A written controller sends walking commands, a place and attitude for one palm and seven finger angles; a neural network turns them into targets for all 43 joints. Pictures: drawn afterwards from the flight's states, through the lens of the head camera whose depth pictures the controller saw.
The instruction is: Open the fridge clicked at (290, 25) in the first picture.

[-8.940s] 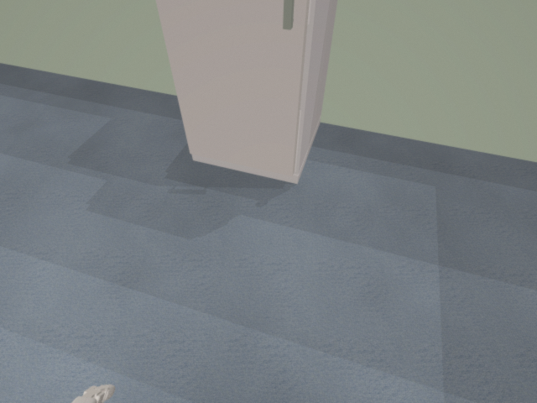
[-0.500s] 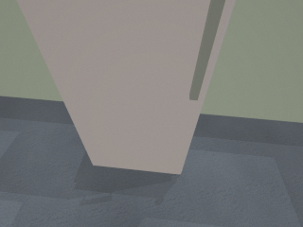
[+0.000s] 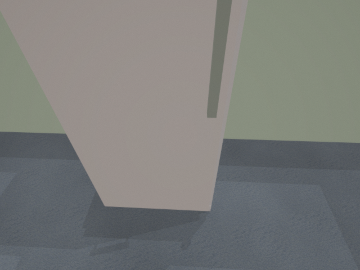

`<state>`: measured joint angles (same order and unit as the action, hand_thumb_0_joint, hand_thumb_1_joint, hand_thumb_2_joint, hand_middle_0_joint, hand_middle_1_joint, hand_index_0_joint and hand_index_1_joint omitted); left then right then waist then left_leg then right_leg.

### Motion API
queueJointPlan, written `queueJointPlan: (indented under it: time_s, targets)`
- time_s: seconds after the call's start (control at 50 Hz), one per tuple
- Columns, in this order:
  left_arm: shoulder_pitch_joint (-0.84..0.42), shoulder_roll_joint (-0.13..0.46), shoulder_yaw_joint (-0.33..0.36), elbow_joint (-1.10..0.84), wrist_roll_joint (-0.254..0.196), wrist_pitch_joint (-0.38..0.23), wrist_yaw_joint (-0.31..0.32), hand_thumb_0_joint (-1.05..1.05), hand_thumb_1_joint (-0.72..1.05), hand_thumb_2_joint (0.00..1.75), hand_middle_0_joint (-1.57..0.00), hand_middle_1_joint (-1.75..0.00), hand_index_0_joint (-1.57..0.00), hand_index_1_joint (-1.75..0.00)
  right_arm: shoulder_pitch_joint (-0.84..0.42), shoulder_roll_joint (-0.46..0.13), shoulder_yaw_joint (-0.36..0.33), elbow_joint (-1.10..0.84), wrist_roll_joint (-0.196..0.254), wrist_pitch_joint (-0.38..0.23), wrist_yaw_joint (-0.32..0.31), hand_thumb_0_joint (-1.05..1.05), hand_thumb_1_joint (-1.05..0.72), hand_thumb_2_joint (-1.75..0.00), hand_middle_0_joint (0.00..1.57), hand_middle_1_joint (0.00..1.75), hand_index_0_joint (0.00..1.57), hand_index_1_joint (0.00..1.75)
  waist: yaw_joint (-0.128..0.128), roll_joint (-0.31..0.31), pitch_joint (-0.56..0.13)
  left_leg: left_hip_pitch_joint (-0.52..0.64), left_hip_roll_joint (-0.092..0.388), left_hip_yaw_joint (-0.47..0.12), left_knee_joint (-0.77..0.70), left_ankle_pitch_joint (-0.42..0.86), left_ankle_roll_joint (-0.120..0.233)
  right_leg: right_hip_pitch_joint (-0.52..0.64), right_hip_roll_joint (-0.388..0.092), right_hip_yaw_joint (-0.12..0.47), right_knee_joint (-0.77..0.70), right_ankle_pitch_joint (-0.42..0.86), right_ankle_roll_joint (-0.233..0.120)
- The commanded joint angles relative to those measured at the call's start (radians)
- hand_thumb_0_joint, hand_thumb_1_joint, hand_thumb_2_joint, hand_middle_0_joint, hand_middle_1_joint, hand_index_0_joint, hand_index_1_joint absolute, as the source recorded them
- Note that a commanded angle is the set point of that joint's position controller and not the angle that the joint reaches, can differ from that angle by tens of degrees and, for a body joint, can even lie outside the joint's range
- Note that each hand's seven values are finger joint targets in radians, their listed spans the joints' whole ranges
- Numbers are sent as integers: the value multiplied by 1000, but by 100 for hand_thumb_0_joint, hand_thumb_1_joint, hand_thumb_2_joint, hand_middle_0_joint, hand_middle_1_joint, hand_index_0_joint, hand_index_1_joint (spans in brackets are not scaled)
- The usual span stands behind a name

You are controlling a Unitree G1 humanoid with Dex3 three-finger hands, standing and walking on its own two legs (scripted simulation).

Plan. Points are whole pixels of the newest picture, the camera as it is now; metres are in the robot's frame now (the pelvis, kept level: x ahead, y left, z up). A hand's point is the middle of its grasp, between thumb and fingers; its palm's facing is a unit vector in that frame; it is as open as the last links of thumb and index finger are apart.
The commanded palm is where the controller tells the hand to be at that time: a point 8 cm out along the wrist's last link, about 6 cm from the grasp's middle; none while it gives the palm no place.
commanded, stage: look again from close up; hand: right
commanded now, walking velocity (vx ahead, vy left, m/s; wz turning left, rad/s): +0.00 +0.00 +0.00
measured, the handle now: (217, 54) +0.56 -0.06 +0.24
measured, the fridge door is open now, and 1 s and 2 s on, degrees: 0 0 0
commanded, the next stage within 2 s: none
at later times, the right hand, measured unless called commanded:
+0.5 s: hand out of the picture -0.03 -0.19 -0.17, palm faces +0.02 +0.98 -0.20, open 7.4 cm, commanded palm none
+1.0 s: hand out of the picture -0.02 -0.18 -0.17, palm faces +0.02 +0.98 -0.18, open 7.4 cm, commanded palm none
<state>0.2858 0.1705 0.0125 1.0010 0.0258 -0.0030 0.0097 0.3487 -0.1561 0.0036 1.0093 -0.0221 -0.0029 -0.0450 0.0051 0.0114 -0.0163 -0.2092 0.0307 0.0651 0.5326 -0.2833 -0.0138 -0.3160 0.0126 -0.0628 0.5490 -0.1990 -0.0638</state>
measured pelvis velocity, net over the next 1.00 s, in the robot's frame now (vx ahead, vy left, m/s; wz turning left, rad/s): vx -0.01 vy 0.00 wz -0.01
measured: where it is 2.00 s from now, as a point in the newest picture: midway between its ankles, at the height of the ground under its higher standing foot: outside the picture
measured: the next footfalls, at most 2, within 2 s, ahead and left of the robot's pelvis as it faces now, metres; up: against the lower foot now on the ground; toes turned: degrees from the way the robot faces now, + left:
none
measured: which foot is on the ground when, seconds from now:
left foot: down 0.00-1.00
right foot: down 0.00-1.00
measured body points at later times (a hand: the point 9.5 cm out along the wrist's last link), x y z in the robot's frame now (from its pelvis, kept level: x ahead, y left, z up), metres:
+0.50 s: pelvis -0.01 +0.00 +0.01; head -0.02 -0.02 +0.46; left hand +0.03 +0.25 -0.13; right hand -0.03 -0.24 -0.16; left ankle +0.00 +0.13 -0.73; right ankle +0.06 -0.08 -0.73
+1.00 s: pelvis -0.01 +0.00 +0.01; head -0.02 -0.02 +0.46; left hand +0.01 +0.24 -0.14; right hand -0.02 -0.23 -0.16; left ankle +0.00 +0.13 -0.73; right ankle +0.06 -0.08 -0.73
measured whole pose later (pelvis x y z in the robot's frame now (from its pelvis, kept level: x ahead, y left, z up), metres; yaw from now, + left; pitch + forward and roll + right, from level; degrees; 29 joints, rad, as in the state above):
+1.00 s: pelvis -0.01 +0.00 +0.01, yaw +0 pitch -2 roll +1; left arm 0.27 0.17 0.00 1.10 0.02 0.00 0.00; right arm 0.35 -0.19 0.01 1.07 -0.02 -0.01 -0.03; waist 0.00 0.02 0.00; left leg -0.18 0.03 0.07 0.43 -0.21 -0.02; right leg -0.28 0.02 -0.06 0.43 -0.12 -0.06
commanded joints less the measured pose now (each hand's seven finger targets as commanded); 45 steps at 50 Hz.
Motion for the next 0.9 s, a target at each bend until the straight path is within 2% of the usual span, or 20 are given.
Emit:
queueJointPlan:
  time_s: [0.0, 0.12, 0.24, 0.32, 0.4, 0.56, 0.6, 0.72, 0.74, 0.8, 0.88]
  targets:
    - [13, 143, 23, -70, -6, -22, 7, 0, 90, 90, -20, -30, -20, -30, 74, -101, -25, -53, -4, -12, 3, 0, -90, -90, 20, 30, 20, 30, -12, -58, 86, -35, 43, -61, -88, -15, 53, -63, -140, 214, -259, -254, 9]
    - [-8, 166, 27, -67, -9, -21, 4, 0, 90, 90, -20, -30, -20, -30, 68, -131, -27, -57, -6, -12, 9, 0, -90, -90, 20, 30, 20, 30, -11, -39, 90, -34, 51, -70, -122, -22, 51, -55, -135, 207, -273, -267, 12]
    - [-16, 175, 26, -48, -11, -23, 2, 0, 90, 90, -20, -30, -20, -30, 69, -151, -26, -46, -5, -17, 11, 0, -90, -90, 20, 30, 20, 30, -10, -26, 52, -26, 66, -82, -150, -10, 52, -9, -130, 195, -260, -208, 14]
    - [-20, 180, 24, -31, -12, -21, 1, 0, 90, 90, -20, -30, -20, -30, 59, -162, -23, -32, -4, -18, 13, 0, -90, -90, 20, 30, 20, 30, -6, -10, 80, -46, 73, -91, -170, -44, 52, -16, -126, 190, -266, -218, 20]
    - [-24, 184, 22, -13, -14, -21, 0, 0, 90, 90, -20, -30, -20, -30, 66, -164, -23, -15, -3, -18, 13, 0, -90, -90, 20, 30, 20, 30, -11, -31, 81, -35, 75, -86, -174, -45, 49, -20, -128, 196, -280, -232, 21]
    - [-9, 173, 19, 16, -14, -19, -1, 0, 90, 90, -20, -30, -20, -30, 58, -164, -20, 3, -2, -21, 11, 0, -90, -90, 20, 30, 20, 30, -8, -11, 81, -31, 83, -95, -193, -55, 51, -15, -120, 186, -271, -197, 27]
    - [-7, 171, 19, 24, -14, -19, 0, 0, 90, 90, -20, -30, -20, -30, 59, -159, -20, 8, -1, -19, 12, 0, -90, -90, 20, 30, 20, 30, -9, -30, 85, -31, 81, -91, -190, -57, 51, -19, -123, 192, -283, -212, 27]
    - [-3, 162, 18, 36, -14, -17, 0, 0, 90, 90, -20, -30, -20, -30, 67, -147, -19, 19, -1, -17, 11, 0, -90, -90, 20, 30, 20, 30, -12, -36, 88, -25, 79, -85, -189, -58, 48, -25, -124, 194, -295, -229, 29]
    - [0, 159, 17, 37, -15, -18, 0, 0, 90, 90, -20, -30, -20, -30, 72, -149, -19, 18, -2, -20, 10, 0, -90, -90, 20, 30, 20, 30, -15, -23, 75, -9, 81, -86, -191, -31, 50, -20, -124, 192, -284, -198, 27]
    - [2, 152, 17, 40, -14, -17, 1, 0, 90, 90, -20, -30, -20, -30, 62, -141, -19, 20, -1, -21, 10, 0, -90, -90, 20, 30, 20, 30, -9, -11, 85, -31, 84, -95, -201, -54, 51, -11, -118, 181, -274, -185, 31]
    - [5, 146, 15, 47, -15, -17, 1, 0, 90, 90, -20, -30, -20, -30, 60, -136, -16, 24, 0, -21, 9, 0, -90, -90, 20, 30, 20, 30, -8, -25, 88, -29, 82, -92, -200, -30, 50, -2, -122, 180, -277, -172, 32]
